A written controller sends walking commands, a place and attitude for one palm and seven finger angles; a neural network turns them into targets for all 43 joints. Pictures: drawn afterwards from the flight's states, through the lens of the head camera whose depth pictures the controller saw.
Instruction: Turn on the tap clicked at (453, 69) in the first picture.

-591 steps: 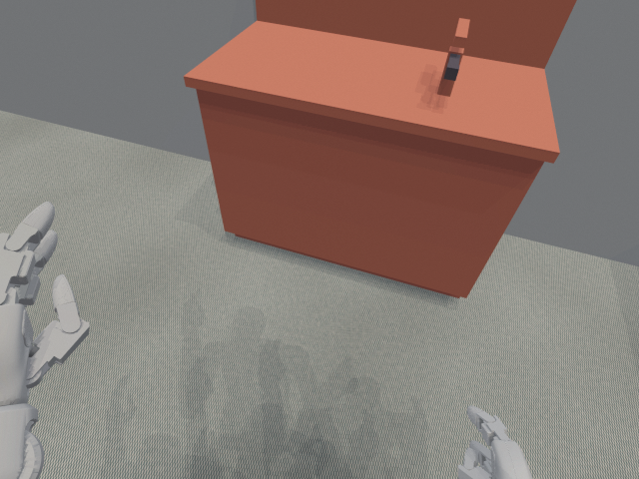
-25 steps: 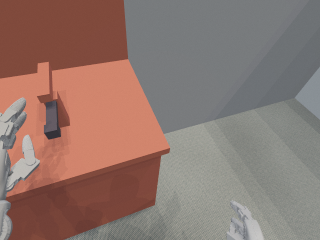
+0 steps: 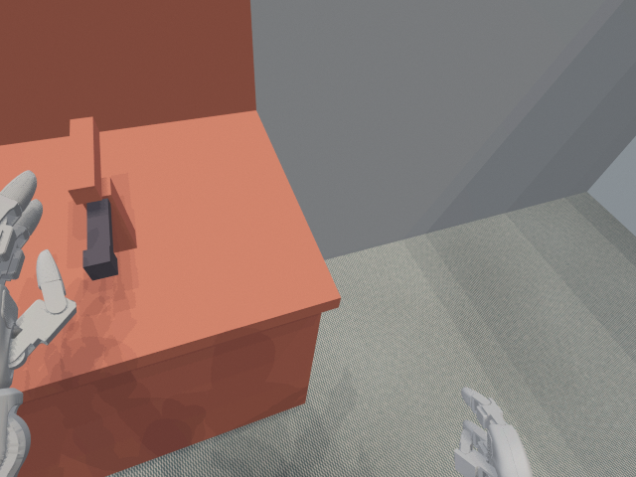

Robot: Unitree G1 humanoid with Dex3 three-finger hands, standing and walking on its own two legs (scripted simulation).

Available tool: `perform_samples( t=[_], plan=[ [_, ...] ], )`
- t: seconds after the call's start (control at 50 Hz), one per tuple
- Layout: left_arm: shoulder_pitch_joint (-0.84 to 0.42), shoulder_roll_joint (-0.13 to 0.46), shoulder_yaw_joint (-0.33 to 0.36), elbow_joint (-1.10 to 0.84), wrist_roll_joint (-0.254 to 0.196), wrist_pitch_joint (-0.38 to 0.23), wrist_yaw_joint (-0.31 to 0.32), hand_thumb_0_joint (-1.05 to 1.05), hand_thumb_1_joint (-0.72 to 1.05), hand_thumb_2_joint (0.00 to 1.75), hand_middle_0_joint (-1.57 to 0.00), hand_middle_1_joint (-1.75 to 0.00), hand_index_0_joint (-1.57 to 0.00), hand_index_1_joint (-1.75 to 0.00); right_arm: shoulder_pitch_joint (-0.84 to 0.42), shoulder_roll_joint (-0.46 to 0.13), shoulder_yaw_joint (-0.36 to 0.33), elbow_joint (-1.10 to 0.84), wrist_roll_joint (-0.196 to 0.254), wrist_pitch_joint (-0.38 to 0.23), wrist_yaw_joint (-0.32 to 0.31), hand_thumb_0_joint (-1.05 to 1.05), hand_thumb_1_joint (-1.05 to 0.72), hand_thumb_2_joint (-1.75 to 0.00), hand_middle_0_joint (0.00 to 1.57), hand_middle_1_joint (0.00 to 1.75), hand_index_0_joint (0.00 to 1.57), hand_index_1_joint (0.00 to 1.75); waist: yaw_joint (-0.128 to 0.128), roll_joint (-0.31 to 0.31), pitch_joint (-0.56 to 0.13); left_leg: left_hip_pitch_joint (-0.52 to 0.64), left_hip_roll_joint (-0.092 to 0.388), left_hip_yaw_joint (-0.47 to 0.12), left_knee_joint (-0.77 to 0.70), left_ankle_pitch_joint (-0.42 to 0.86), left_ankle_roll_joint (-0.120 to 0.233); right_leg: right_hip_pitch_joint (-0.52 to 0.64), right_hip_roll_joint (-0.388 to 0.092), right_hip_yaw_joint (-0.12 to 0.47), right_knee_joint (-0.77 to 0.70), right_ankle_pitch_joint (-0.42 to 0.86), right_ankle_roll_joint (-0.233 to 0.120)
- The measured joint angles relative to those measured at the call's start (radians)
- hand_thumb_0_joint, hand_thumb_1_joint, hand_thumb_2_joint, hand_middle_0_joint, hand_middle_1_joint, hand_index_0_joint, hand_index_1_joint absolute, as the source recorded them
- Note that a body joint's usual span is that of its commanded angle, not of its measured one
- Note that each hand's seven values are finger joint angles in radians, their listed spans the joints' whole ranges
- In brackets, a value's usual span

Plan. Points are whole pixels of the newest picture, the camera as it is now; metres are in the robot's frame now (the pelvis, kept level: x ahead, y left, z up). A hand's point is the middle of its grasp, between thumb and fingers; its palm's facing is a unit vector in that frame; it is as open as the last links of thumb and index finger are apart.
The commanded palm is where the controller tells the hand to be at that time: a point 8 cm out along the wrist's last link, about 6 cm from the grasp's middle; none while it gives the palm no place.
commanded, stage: look again from close up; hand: left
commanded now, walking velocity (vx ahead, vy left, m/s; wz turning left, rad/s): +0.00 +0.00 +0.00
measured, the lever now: (100, 262) +0.31 +0.29 +0.08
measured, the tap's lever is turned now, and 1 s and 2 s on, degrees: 0 0 0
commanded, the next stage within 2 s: turn the palm inward beside the body in 0.38 s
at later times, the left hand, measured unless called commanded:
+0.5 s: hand (56, 304) +0.22 +0.26 +0.16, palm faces +0.42 -0.83 -0.36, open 7.4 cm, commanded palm +0.15 +0.29 +0.17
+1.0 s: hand (54, 352) +0.18 +0.24 +0.16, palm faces +0.62 -0.74 -0.25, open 7.4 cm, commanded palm +0.13 +0.27 +0.16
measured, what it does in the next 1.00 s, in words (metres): shifts its weight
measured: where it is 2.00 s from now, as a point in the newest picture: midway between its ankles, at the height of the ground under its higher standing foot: outside the picture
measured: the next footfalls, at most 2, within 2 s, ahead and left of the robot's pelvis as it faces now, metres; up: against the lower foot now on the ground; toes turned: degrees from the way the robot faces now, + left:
none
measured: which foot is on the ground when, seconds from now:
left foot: down 0.00-1.00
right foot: down 0.00-1.00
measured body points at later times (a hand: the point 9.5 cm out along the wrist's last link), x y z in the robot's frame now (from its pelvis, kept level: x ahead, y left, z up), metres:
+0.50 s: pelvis +0.00 +0.00 +0.00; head +0.02 +0.03 +0.45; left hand +0.19 +0.30 +0.18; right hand +0.18 -0.21 -0.07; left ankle -0.01 +0.09 -0.74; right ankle +0.02 -0.14 -0.74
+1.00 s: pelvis -0.01 -0.06 -0.02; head -0.02 -0.07 +0.43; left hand +0.14 +0.28 +0.17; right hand +0.20 -0.27 -0.10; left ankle -0.01 +0.09 -0.74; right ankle +0.02 -0.14 -0.74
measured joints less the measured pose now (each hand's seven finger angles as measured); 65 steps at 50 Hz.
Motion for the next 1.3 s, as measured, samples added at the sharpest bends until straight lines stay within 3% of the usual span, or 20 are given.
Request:
perform_samples(
  t=[0.48,0.5,0.54,0.58,0.64,0.68,0.72,0.8,0.88,0.94,0.98,1.12,1.2,1.3],
  plan=[
    [-0.001,-0.01,-0.014,0.01,0.005,0.01,0.008,0.02,0.89,0.9,-0.21,-0.3,-0.2,-0.3,-0.003,0.008,-0.003,-0.001,0.003,0.027,0.0,0.01,-0.9,-0.9,0.2,0.3,0.2,0.3,0.0,0.005,-0.013,0.011,-0.009,-0.006,0.001,-0.001,0.007,0.016,-0.008,-0.005,-0.003,-0.001,0.007],
    [-0.046,0.027,-0.016,0.025,0.017,0.006,0.002,0.02,0.89,0.9,-0.21,-0.3,-0.21,-0.3,0.014,0.0,0.013,-0.025,0.013,0.031,-0.025,0.01,-0.9,-0.9,0.2,0.3,0.2,0.3,0.007,0.006,-0.007,0.0,-0.01,-0.014,0.012,-0.002,0.007,0.003,-0.004,0.0,0.025,-0.023,0.012],
    [-0.205,0.106,-0.003,0.122,0.053,0.017,-0.032,0.02,0.89,0.9,-0.21,-0.3,-0.21,-0.3,0.034,-0.003,0.015,-0.015,-0.023,0.009,-0.023,0.01,-0.91,-0.9,0.2,0.3,0.2,0.3,0.03,-0.002,0.0,-0.008,-0.031,-0.033,0.02,0.003,-0.001,-0.012,-0.006,0.023,0.079,-0.054,-0.027],
    [-0.295,0.102,0.027,0.186,0.003,0.075,-0.055,0.02,0.89,0.9,-0.21,-0.3,-0.21,-0.3,0.019,-0.008,0.021,0.032,-0.037,0.008,0.012,0.01,-0.91,-0.9,0.2,0.3,0.2,0.3,0.034,0.006,-0.024,-0.013,-0.04,-0.035,0.012,0.013,-0.009,-0.033,-0.007,0.044,0.101,-0.058,-0.034],
    [-0.292,0.041,0.066,0.221,-0.096,0.171,-0.099,0.01,0.89,0.9,-0.2,-0.3,-0.2,-0.3,0.003,-0.022,0.024,0.075,-0.029,0.013,0.032,0.01,-0.9,-0.9,0.2,0.3,0.2,0.3,0.031,0.047,-0.075,-0.008,-0.031,-0.021,0.007,0.01,-0.008,-0.03,0.003,0.061,0.087,-0.055,-0.016],
    [-0.228,0.008,0.046,0.208,-0.102,0.209,-0.116,0.01,0.9,0.9,-0.2,-0.3,-0.2,-0.3,-0.003,-0.03,0.023,0.078,-0.017,0.018,0.037,0.01,-0.9,-0.9,0.2,0.3,0.2,0.3,0.021,0.07,-0.095,-0.006,-0.026,-0.017,0.011,0.005,-0.008,-0.03,0.008,0.064,0.092,-0.056,-0.01],
    [-0.148,-0.011,0.003,0.189,-0.08,0.222,-0.117,0.01,0.9,0.9,-0.2,-0.3,-0.2,-0.3,-0.013,-0.036,0.022,0.069,-0.01,0.025,0.037,0.02,-0.9,-0.9,0.2,0.3,0.2,0.3,0.011,0.077,-0.095,-0.006,-0.024,-0.018,0.017,0.002,-0.012,-0.036,0.01,0.064,0.111,-0.065,-0.014],
    [-0.046,-0.032,-0.05,0.173,-0.068,0.168,-0.076,0.01,0.9,0.9,-0.2,-0.3,-0.2,-0.3,-0.026,-0.031,0.006,0.058,-0.021,0.019,0.02,0.01,-0.9,-0.9,0.2,0.3,0.2,0.3,0.017,0.053,-0.088,-0.04,-0.015,-0.031,0.053,-0.004,-0.029,-0.075,0.017,0.05,0.166,-0.088,-0.033],
    [-0.057,-0.029,-0.016,0.176,-0.065,0.05,0.004,0.02,0.89,0.9,-0.21,-0.3,-0.21,-0.3,-0.026,-0.031,-0.008,0.077,-0.026,-0.008,0.008,0.01,-0.9,-0.9,0.2,0.3,0.2,0.3,0.046,0.029,-0.085,-0.086,0.006,-0.064,0.109,-0.021,-0.053,-0.105,0.036,0.017,0.205,-0.106,-0.058],
    [-0.108,-0.027,0.019,0.189,-0.062,0.012,0.035,0.02,0.89,0.9,-0.21,-0.3,-0.21,-0.3,-0.03,-0.044,-0.01,0.102,-0.023,-0.024,-0.003,0.01,-0.9,-0.9,0.2,0.3,0.2,0.3,0.054,0.038,-0.086,-0.116,0.016,-0.095,0.152,-0.04,-0.059,-0.116,0.046,-0.014,0.228,-0.121,-0.072],
    [-0.142,-0.022,0.025,0.204,-0.07,0.034,0.027,0.02,0.89,0.9,-0.21,-0.3,-0.2,-0.3,-0.035,-0.054,-0.009,0.117,-0.017,-0.026,-0.017,0.01,-0.9,-0.9,0.2,0.3,0.2,0.3,0.055,0.054,-0.087,-0.124,0.019,-0.11,0.169,-0.05,-0.057,-0.115,0.05,-0.029,0.235,-0.13,-0.076],
    [-0.164,-0.002,-0.015,0.245,-0.123,0.211,-0.041,0.01,0.9,0.9,-0.2,-0.3,-0.2,-0.3,-0.068,-0.065,-0.017,0.138,0.008,-0.012,-0.06,0.02,-0.91,-0.9,0.2,0.3,0.2,0.3,0.038,0.112,-0.098,-0.121,0.017,-0.117,0.171,-0.068,-0.053,-0.117,0.057,-0.022,0.238,-0.144,-0.068],
    [-0.094,-0.024,-0.007,0.195,-0.152,0.19,-0.034,0.02,0.9,0.9,-0.2,-0.3,-0.2,-0.3,-0.054,-0.05,-0.025,0.126,0.006,-0.019,-0.051,0.02,-0.91,-0.9,0.2,0.3,0.2,0.3,0.027,0.095,-0.117,-0.123,0.016,-0.099,0.16,-0.076,-0.066,-0.134,0.055,-0.003,0.248,-0.16,-0.074],
    [0.014,-0.051,0.005,0.104,-0.151,0.134,-0.013,0.02,0.9,0.9,-0.21,-0.3,-0.2,-0.3,-0.002,-0.047,-0.03,0.105,0.001,-0.031,-0.031,0.02,-0.91,-0.9,0.2,0.3,0.2,0.3,0.038,0.064,-0.141,-0.115,0.01,-0.088,0.158,-0.1,-0.064,-0.133,0.049,0.008,0.255,-0.186,-0.067]
  ],
)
